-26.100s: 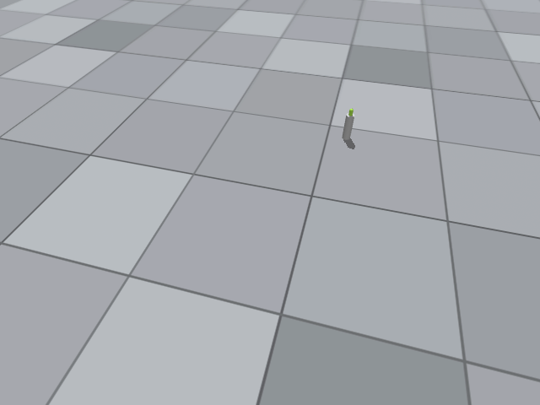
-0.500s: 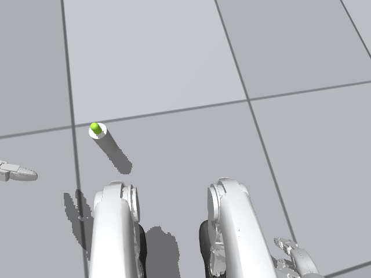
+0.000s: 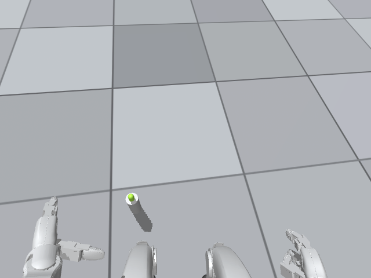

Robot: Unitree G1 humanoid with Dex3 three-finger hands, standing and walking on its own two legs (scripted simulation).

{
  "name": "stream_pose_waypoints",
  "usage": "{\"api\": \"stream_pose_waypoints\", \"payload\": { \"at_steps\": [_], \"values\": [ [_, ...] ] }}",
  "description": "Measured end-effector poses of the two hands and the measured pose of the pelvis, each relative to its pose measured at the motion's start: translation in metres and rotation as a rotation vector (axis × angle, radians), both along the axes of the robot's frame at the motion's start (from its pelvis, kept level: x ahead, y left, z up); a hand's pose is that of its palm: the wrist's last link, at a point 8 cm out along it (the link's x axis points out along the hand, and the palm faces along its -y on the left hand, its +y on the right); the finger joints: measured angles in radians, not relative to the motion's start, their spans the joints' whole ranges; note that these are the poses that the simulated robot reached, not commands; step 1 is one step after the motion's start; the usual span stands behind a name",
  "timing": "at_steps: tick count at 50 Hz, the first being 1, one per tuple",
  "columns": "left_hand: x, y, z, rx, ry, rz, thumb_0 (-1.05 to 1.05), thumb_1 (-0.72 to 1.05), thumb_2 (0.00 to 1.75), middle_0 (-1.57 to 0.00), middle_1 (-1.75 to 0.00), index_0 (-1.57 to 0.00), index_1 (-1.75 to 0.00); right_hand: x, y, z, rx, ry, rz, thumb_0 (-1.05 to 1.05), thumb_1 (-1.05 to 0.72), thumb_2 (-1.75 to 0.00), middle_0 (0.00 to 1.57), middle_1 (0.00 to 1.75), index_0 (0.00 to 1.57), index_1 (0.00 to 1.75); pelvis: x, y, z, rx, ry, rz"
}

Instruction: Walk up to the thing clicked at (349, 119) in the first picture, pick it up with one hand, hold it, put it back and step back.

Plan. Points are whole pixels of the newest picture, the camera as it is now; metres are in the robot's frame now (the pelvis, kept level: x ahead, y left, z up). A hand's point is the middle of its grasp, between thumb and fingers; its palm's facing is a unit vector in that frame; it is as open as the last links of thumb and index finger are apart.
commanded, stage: home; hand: left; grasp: from the side
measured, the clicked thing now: (133, 202) +0.45 +0.20 -0.53
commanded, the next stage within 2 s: none
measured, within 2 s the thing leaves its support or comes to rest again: neither
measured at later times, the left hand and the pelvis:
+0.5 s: hand (74, 259) +0.19 +0.19 +0.03, palm faces +0.13 -0.94 -0.30, open 17.4 cm; pelvis +0.03 +0.01 +0.08, yaw +2 degrees
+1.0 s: hand (81, 259) +0.19 +0.18 +0.03, palm faces +0.13 -0.95 -0.28, open 17.2 cm; pelvis +0.03 +0.00 +0.09, yaw +2 degrees
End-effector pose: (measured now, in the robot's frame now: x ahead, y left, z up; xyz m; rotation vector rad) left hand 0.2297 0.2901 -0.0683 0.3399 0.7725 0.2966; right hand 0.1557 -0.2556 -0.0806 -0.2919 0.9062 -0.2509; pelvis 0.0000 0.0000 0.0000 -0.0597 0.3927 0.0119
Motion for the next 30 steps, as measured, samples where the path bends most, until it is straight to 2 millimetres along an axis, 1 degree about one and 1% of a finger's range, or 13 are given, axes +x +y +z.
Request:
{"api": "stream_pose_waypoints", "payload": {
  "at_steps": [4,9,13,17,20,23,30],
  "values": [
    [-0.011,-0.014,0.029,-0.037,0.010,0.001,-0.01,-0.47,0.10,-0.07,-0.06,-0.07,-0.07,0.000,0.007,0.030,0.005,-0.029,-0.010,0.00,-0.89,-0.90,0.21,0.30,0.20,0.30,0.009,0.002,0.027,0.003,-0.056,0.009],
    [-0.026,-0.027,0.066,-0.061,0.006,-0.008,-0.01,-0.48,0.09,-0.07,-0.06,-0.07,-0.06,0.001,0.017,0.060,0.019,-0.071,-0.023,0.00,-0.89,-0.90,0.21,0.30,0.20,0.30,0.020,0.006,0.054,0.007,-0.124,0.016],
    [-0.037,-0.037,0.096,-0.070,-0.012,-0.024,-0.01,-0.49,0.09,-0.07,-0.06,-0.07,-0.06,0.006,0.025,0.077,0.036,-0.122,-0.032,0.01,-0.89,-0.90,0.21,0.30,0.20,0.30,0.027,0.009,0.069,0.011,-0.169,0.017],
    [-0.045,-0.045,0.119,-0.078,-0.046,-0.042,-0.01,-0.50,0.08,-0.07,-0.06,-0.07,-0.06,0.016,0.032,0.088,0.051,-0.181,-0.024,0.01,-0.89,-0.90,0.21,0.30,0.20,0.30,0.031,0.010,0.078,0.015,-0.204,0.018],
    [-0.052,-0.050,0.129,-0.087,-0.056,-0.044,-0.01,-0.51,0.07,-0.06,-0.05,-0.06,-0.06,0.024,0.035,0.095,0.061,-0.218,-0.010,0.01,-0.89,-0.90,0.21,0.30,0.20,0.30,0.032,0.010,0.082,0.019,-0.222,0.019],
    [-0.058,-0.052,0.132,-0.095,-0.058,-0.037,-0.01,-0.52,0.07,-0.06,-0.05,-0.06,-0.06,0.031,0.037,0.101,0.061,-0.243,0.015,0.01,-0.89,-0.90,0.21,0.30,0.20,0.30,0.032,0.008,0.084,0.023,-0.233,0.021],
    [-0.067,-0.055,0.125,-0.112,-0.029,-0.010,-0.01,-0.51,0.08,-0.06,-0.05,-0.06,-0.06,0.040,0.032,0.107,0.036,-0.259,0.066,0.01,-0.89,-0.90,0.21,0.30,0.20,0.30,0.029,0.002,0.086,0.028,-0.245,0.031]
  ]
}}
